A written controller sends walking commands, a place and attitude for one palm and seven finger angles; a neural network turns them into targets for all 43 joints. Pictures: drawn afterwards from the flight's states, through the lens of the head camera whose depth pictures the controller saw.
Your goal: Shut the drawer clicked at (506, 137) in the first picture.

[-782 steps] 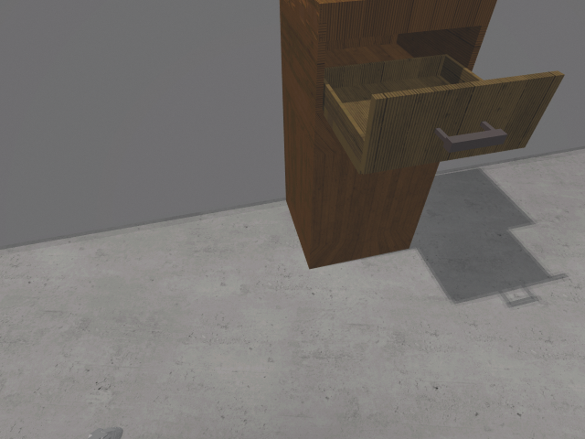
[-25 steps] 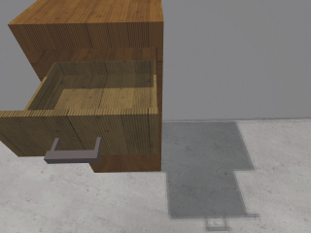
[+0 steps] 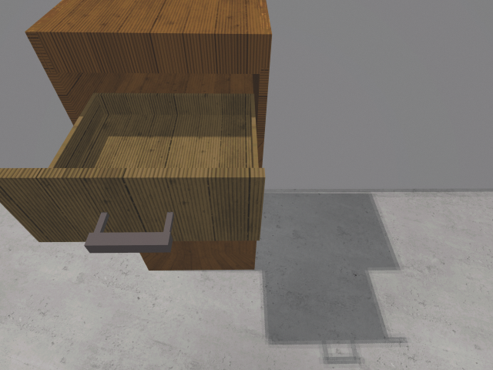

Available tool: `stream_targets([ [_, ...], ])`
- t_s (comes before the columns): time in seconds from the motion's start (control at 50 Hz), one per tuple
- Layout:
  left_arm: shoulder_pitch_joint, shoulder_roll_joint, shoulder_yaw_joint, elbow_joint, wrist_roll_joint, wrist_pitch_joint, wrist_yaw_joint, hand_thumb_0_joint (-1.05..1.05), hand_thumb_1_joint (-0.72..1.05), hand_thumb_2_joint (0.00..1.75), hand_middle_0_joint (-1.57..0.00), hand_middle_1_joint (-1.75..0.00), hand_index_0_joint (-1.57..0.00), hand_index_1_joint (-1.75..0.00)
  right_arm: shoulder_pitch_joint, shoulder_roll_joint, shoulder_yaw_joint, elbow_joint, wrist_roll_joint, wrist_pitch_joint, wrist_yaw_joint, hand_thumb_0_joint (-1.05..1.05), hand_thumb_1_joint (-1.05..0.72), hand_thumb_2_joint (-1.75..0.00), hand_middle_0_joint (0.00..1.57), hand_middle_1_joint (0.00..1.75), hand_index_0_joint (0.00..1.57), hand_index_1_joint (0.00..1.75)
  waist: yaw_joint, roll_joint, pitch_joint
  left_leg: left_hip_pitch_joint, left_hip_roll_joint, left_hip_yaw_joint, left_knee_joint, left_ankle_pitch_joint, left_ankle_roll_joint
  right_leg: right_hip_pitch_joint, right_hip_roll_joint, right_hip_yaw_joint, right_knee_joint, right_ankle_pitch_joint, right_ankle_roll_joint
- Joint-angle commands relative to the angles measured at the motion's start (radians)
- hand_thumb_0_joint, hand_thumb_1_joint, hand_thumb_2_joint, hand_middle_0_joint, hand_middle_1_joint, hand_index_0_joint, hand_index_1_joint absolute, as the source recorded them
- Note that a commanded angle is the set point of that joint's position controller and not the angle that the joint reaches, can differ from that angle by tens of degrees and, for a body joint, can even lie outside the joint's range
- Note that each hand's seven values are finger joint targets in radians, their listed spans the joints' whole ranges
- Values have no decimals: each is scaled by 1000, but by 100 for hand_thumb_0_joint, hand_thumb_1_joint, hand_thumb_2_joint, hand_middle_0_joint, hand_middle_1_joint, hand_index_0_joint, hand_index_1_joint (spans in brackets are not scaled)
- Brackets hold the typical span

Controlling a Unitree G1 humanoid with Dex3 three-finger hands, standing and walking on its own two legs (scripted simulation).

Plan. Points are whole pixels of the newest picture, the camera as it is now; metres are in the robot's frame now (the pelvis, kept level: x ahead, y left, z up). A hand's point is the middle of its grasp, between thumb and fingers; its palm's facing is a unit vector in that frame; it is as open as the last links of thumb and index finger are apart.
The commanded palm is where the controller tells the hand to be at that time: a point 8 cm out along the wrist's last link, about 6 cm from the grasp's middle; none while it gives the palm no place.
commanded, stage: look again from close up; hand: left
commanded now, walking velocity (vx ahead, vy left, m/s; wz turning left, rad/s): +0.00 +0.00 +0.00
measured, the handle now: (133, 230) +0.31 +0.21 +0.06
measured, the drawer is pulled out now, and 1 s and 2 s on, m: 0.30 0.30 0.30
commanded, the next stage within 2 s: raise the hand and make a fist in 0.10 s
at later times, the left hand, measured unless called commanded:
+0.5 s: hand (150, 324) +0.18 +0.16 +0.00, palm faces +0.15 -0.99 +0.06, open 6.9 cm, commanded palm +0.09 +0.21 -0.02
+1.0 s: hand (145, 327) +0.17 +0.16 +0.04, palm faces +0.10 -0.99 -0.08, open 4.0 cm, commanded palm +0.11 +0.21 +0.06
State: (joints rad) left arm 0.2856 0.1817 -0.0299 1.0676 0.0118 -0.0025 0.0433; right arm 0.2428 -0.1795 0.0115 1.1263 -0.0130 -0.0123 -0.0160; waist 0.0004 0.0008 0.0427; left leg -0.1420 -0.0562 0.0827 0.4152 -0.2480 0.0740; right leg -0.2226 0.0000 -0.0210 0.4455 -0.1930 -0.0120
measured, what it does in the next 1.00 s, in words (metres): stands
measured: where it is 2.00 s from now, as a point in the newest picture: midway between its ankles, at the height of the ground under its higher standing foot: outside the picture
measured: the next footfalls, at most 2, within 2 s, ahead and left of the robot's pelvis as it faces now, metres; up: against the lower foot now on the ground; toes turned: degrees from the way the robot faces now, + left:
none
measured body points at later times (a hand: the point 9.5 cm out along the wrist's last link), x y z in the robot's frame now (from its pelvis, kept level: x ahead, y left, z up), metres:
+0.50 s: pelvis -0.01 +0.00 -0.03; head -0.02 +0.00 +0.42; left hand +0.17 +0.21 +0.00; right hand +0.17 -0.24 -0.10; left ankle -0.01 +0.07 -0.74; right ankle +0.03 -0.10 -0.74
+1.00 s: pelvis +0.01 -0.04 -0.05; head +0.03 -0.05 +0.40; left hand +0.16 +0.21 +0.04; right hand +0.20 -0.24 -0.13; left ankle -0.01 +0.07 -0.74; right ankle +0.03 -0.10 -0.74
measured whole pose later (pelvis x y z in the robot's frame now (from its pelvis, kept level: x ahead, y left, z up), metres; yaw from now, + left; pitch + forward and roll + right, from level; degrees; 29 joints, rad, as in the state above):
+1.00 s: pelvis +0.01 -0.04 -0.05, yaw +4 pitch +8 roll +0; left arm 0.65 0.24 0.16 -0.29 -0.29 -0.20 -0.21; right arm 0.26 -0.19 0.04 0.53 0.06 -0.17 -0.05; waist 0.00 0.04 -0.12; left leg -0.54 -0.02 0.00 0.88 -0.48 0.02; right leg -0.58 0.05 -0.10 0.86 -0.42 -0.09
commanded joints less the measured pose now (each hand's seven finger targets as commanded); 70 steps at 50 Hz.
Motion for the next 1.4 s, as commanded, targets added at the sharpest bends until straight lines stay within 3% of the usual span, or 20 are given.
stream_targets([
  [0.0,35,101,23,-35,-1,-15,3,0,90,90,-20,-30,-20,-30,33,-113,-23,-27,4,-16,-12,0,-90,-90,20,30,20,30,-1,-22,17,-40,163,-160,-120,41,-19,-12,-110,116,-75,32,-24],
  [0.16,52,80,23,-18,2,-11,5,0,90,90,-20,-30,-20,-30,45,-96,-24,-13,6,-19,-14,0,-90,-90,20,30,20,30,1,-9,36,-48,169,-171,-146,36,-19,-13,-106,97,-64,36,-16],
  [0.18,115,81,20,28,14,-25,39,0,90,90,-20,-30,-20,-30,-2,-110,-12,-91,14,-28,-9,0,-90,-90,20,30,20,30,20,-10,14,-84,198,-129,20,286,-40,16,-125,66,-13,208,-6],
  [0.2,-631,326,201,-1562,-182,-228,46,0,90,90,-22,-32,-22,-32,25,-264,-45,-477,69,-167,-44,0,-90,-90,20,30,20,30,-89,197,-510,189,90,-191,-57,318,-119,64,-9,-1,71,135,-8],
  [0.22,-199,240,144,-1348,-104,-169,81,0,90,90,-24,-34,-24,-34,-68,-181,-3,-423,54,-270,-73,0,-90,-90,20,30,20,30,1,302,-439,211,152,-201,-114,372,-150,-29,-7,-4,164,-84,-30],
  [0.24,-125,154,92,-1225,-118,-120,132,0,90,90,-26,-37,-26,-37,-50,-186,-21,-360,48,-305,-75,0,-90,-90,20,30,20,30,-19,277,-310,76,148,-200,-151,273,-179,-85,-6,-29,210,-181,-21],
  [0.26,175,-112,-78,-1029,-123,-30,122,0,90,90,-28,-39,-28,-39,3,-123,-15,-342,55,-305,-51,0,-90,-90,20,30,20,30,-31,159,-155,23,148,-215,-157,180,-167,-185,-6,-38,213,-183,-13],
  [0.3,41,-55,-49,-1273,-167,-104,86,0,90,90,-32,-43,-32,-43,-44,-188,-37,-454,52,-338,-36,0,-90,-90,20,30,20,30,-43,89,-56,-69,126,-215,-58,70,-124,-199,-16,-45,163,-148,-15],
  [0.4,489,-101,31,-1037,-220,-380,-114,0,90,90,-42,-54,-42,-54,-94,-190,-83,-594,27,-311,28,0,-90,-90,20,30,20,30,27,-404,-23,-409,72,-151,220,19,-121,-298,18,-95,199,-187,-19],
  [0.42,528,-94,34,-1069,-237,-459,-178,0,90,90,-44,-56,-44,-56,-132,-197,-92,-640,23,-300,44,0,-90,-90,20,30,20,30,36,-405,-24,-455,55,-121,257,-38,-117,-319,18,-83,221,-222,-21],
  [0.46,576,1,120,-1078,-234,-532,-247,0,90,90,-48,-60,-48,-60,-180,-214,-102,-728,22,-272,68,0,-90,-90,20,30,20,30,63,-199,-44,-496,19,-68,306,-88,-105,-296,6,-45,272,-221,-42],
  [0.5,446,87,151,-1362,-189,-600,-250,0,90,90,-52,-65,-52,-65,-184,-186,-94,-787,19,-271,75,0,-90,-90,20,30,20,30,78,122,-205,-477,27,-63,348,-56,-90,-314,6,-29,376,-174,-55],
  [0.54,326,169,204,-1547,-179,-625,-190,0,90,90,-56,-69,-56,-69,-135,-172,-85,-796,9,-263,63,0,-90,-90,20,30,20,30,75,289,-315,-440,53,-105,366,-14,-100,-367,15,-23,443,-155,-60],
  [0.64,221,67,144,-1670,-250,-654,-135,0,90,90,-66,-80,-66,-80,-70,-161,-66,-790,32,-259,27,0,-90,-90,20,30,20,30,-46,125,-283,-442,52,-151,458,-67,-53,-463,30,16,386,-184,-40],
  [0.74,288,75,60,-1456,-255,-522,-305,0,90,90,-76,-91,-76,-91,-70,-198,-54,-789,63,-276,-8,0,-90,-90,20,30,20,30,-82,-70,-192,-550,43,-142,489,-149,-23,-396,-4,101,253,-297,-8],
  [0.86,420,227,324,-1517,-300,-242,-315,0,90,90,-88,-104,-88,-104,-131,-142,-40,-822,81,-222,-44,0,-90,-90,20,30,20,30,54,-100,-357,-523,31,-118,431,-29,-41,-63,-86,178,212,-34,43],
  [0.96,453,177,397,-1615,-358,-303,-189,0,90,90,-98,-114,-98,-114,-134,-106,-33,-774,77,-233,-41,0,-90,-90,20,30,20,30,65,-29,-276,-473,43,-118,372,41,-59,-48,-59,119,235,193,38],
  [1.08,475,114,227,-1633,-338,-390,-307,0,90,90,-110,-127,-110,-127,-93,-146,-41,-752,84,-339,-20,0,-90,-90,20,30,20,30,7,8,-266,-383,43,-120,367,79,-40,-125,-60,108,200,189,71],
  [1.22,380,196,265,-1734,-303,-318,-267,0,90,90,-124,-143,-124,-143,-108,-158,-40,-750,88,-403,-49,0,-90,-90,20,30,20,30,42,7,-222,-306,49,-130,271,-1,-31,-157,-25,35,146,-153,-2],
  [1.38,377,135,220,-1805,-301,-199,-209,0,90,90,-140,-160,-140,-160,-138,-141,-7,-748,90,-392,-31,0,-90,-90,20,30,20,30,53,21,-164,-230,67,-142,199,85,-58,-124,5,-50,174,9,-12],
])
